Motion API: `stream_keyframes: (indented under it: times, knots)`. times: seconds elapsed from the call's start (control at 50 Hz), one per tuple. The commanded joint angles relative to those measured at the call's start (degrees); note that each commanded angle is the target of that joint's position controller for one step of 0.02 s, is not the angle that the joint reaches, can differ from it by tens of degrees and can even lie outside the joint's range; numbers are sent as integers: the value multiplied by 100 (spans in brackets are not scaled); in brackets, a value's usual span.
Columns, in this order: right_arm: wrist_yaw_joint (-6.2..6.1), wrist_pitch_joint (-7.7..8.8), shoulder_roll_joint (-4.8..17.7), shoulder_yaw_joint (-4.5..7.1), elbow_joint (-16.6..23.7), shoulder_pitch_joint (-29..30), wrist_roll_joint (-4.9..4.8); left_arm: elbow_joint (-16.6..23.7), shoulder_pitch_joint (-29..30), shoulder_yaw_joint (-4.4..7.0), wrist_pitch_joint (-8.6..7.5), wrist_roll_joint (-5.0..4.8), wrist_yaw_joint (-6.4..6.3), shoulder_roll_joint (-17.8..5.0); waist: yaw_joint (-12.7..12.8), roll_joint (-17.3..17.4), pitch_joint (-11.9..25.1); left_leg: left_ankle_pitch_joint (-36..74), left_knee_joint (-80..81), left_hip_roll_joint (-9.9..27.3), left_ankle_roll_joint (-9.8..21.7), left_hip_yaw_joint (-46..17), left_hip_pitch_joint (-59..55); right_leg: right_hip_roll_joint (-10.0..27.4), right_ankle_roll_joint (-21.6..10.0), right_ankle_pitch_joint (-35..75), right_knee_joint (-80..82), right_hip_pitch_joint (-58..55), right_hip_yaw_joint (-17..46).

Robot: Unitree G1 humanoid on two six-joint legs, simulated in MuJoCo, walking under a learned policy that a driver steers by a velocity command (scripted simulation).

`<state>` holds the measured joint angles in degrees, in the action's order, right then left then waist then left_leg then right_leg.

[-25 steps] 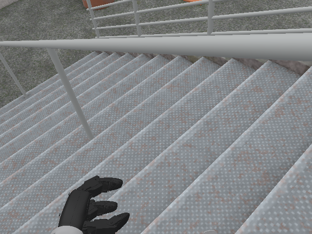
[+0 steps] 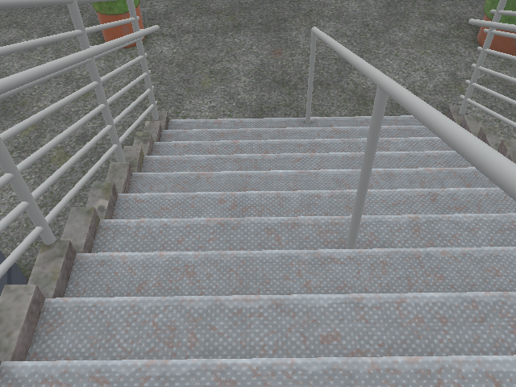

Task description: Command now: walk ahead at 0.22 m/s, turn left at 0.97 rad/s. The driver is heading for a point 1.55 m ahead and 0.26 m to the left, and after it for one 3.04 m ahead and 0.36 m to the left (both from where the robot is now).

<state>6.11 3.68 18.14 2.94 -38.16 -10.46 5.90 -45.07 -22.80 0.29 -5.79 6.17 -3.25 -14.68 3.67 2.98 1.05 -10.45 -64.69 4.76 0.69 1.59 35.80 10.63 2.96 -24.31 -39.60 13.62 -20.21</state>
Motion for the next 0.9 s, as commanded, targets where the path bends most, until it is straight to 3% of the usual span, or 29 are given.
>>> stream_keyframes:
  times: [0.02,0.06,0.08,0.1,0.12,0.14,0.16,0.2,0.22,0.28,0.3,0.34,0.42,0.44,0.46,0.48,0.5,0.52,0.54,0.56,0.58,0.64,0.7,0.76,0.8,0.84,0.86,0.88,0.9]
  knots:
    - [-65,31,192,97,431,552,102,325,2,190,-139,115,-209,-893,183,-1074,-291,1786,1645,362,-33,-59,691,1455,-481,421,110,-896,1088]
    - [-176,99,148,164,368,580,91,73,-856,268,-93,-3,-156,-935,513,-862,-249,1092,2152,58,33,352,540,1802,-512,462,-415,-1121,1571]
    - [-266,210,291,235,297,205,36,132,-830,340,-82,-6,-115,-958,335,-460,-61,1124,2543,-120,258,475,-437,1460,-351,341,-914,-692,1265]
    - [-421,313,810,393,61,-564,-269,611,-192,474,-34,-156,-6,-1199,-139,1103,63,2567,3770,-10,785,-70,-1201,370,-112,-67,-2017,131,302]
    - [-636,373,1201,524,-177,-1297,-344,1056,817,436,-58,1,158,-1193,-799,1547,183,1111,4648,371,1170,-1434,-2496,-638,64,-1422,-3212,1731,171]
    - [-752,414,1282,521,-261,-1916,-322,1369,1876,309,-129,10,216,-810,-1349,773,457,-339,4278,545,1559,-2328,-3719,-864,-55,-1671,-4038,3249,1096]
    - [-706,507,1060,427,-454,-2577,-248,1596,2501,174,-181,-177,202,-449,-1873,740,533,-98,3844,788,1930,-2825,-4642,-913,-128,-1731,-4725,4424,1956]
    - [-432,642,30,-2,-593,-2117,-453,1712,2479,209,-223,-256,97,-562,-1322,197,-53,-179,3136,1216,1735,-3490,-4097,-533,-45,-848,-3748,5036,2998]
    - [-412,577,-451,-212,-262,-1255,-433,1424,1904,148,-189,-86,14,-524,-888,-95,-2,-704,2726,1042,1431,-3138,-3267,-341,-114,233,-2980,4668,3202]
    - [-405,377,-325,-442,369,161,-253,633,642,96,-30,184,-30,-593,-197,10,203,-1357,2752,337,1097,-2199,-923,-604,52,2795,-1773,2622,2846]
    - [-439,411,-176,-430,496,517,-143,316,-9,20,-6,16,77,-417,-4,-297,336,-1745,2671,-315,784,-1074,735,-737,139,4014,-574,512,2358]
    - [-347,529,174,-478,247,352,103,292,-213,-15,153,-161,309,-305,448,-394,-184,-3032,2275,-641,697,-855,3094,-737,300,4073,-586,-1896,1971]
    - [-105,430,263,-501,17,-112,-408,-190,-1569,45,215,7,445,-692,1093,-1018,-615,-3705,-391,-729,610,-1817,2187,-420,-621,3118,2021,-2786,2145]
    - [42,430,10,-522,-39,-370,-296,-211,-1786,170,155,24,513,-887,1029,-955,-139,-2574,-2009,-1046,538,-1483,2377,-155,-1172,2616,1068,-3151,2502]
    - [-527,-17,-198,-139,229,-24,-785,-144,-1661,256,158,-567,655,-859,590,-612,379,-3066,-3869,-1237,592,-349,2726,333,-375,4627,-258,-2771,2579]
    - [-685,-114,-545,-242,299,-1091,-620,-136,-1502,240,107,-664,595,-766,-208,-1645,657,-2627,-4347,-850,646,-454,3486,709,34,5684,-559,-3036,3257]
    - [-709,-183,-957,-415,576,-892,-399,-231,-1297,663,41,-814,474,-1805,-112,-3152,1116,-2155,-4720,-549,528,-685,4337,1830,-879,749,1289,-2920,6354]
    - [-805,-326,-579,-347,648,415,-194,-293,-884,462,21,-899,466,-1037,-21,-1840,-502,-1684,-4940,-285,396,-1061,5087,1856,-1172,-2049,2323,-1645,6807]
    - [-759,-406,-512,-313,797,1367,-250,-197,-322,152,59,-745,476,-276,-118,-574,-1557,-667,-3869,-231,212,-1487,4973,1377,-1030,-2607,2433,-159,5861]
    - [-597,-430,-646,-402,793,1173,-594,-212,-92,44,78,-657,409,-78,-390,-659,-1964,-21,-2384,-239,118,-1453,3913,933,-927,-2068,2394,1147,5095]
    - [-472,-429,-558,-361,725,983,-684,-249,141,77,81,-600,299,-225,-632,-672,-1978,744,-1173,-251,42,-1630,2768,669,-970,-2103,2397,2026,4455]
    - [-332,-507,-243,-107,171,628,-535,-354,63,338,27,-646,284,-1040,-732,-829,-1002,1465,-553,-420,-21,-1189,761,701,-1381,-1507,2580,1997,3894]
    - [-338,-534,93,55,108,1333,-534,-558,-745,372,176,-544,318,-833,-331,-573,-1403,1330,-41,-286,181,-1110,1653,908,-1495,-382,2380,262,3626]
    - [-272,-494,-125,-57,331,2359,-526,-673,-1497,435,344,-381,235,-743,412,-635,-1441,407,1300,-69,273,-396,1646,674,-1577,343,2467,-1046,2937]
    - [-249,-454,-126,-58,240,2350,-268,-784,-1715,480,362,-416,177,-983,474,-623,-1213,198,1503,-241,410,397,506,652,-1555,1889,2195,-1197,2549]
    - [-331,-340,-103,8,-278,653,-343,-660,-950,508,292,-442,240,-1096,-503,-702,-123,-669,2004,-950,677,1028,-2250,233,-1404,5606,284,-754,1701]
    - [-367,-255,183,190,-919,-1352,-377,-640,-588,553,242,-422,267,-1278,-1496,-560,605,-728,2011,-1131,886,1065,-4565,176,-1254,6628,-1659,417,1547]
    - [-498,-162,693,315,-1253,-2069,-348,-604,-531,512,217,-387,299,-785,-1634,393,739,-1838,2599,207,1233,-1075,-5909,-541,-903,1308,-4326,2544,1617]
    - [-536,-103,917,270,-1259,-2084,-484,-169,-403,358,106,-565,307,-196,-1345,1293,956,-1644,3965,1281,1531,-3413,-5928,-1227,-774,-497,-4852,3843,2349]
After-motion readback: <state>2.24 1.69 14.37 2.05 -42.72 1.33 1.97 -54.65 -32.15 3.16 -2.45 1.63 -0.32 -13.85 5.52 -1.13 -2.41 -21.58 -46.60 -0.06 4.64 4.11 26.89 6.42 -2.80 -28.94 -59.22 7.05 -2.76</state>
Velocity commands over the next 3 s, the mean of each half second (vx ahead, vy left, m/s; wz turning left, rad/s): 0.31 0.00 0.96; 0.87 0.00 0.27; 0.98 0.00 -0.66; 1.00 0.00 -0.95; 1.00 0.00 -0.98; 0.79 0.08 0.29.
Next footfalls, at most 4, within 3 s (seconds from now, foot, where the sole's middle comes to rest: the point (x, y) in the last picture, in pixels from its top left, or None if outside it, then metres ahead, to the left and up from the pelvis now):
0.06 left None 0.08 0.14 -0.75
0.44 right None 0.26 -0.09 -0.90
0.86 left None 0.34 0.28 -0.90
1.24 right None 0.59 0.32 -1.05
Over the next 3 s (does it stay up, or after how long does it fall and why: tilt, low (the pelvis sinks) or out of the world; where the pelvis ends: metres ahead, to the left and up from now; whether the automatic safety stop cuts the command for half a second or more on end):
stays up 1.96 0.35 -0.98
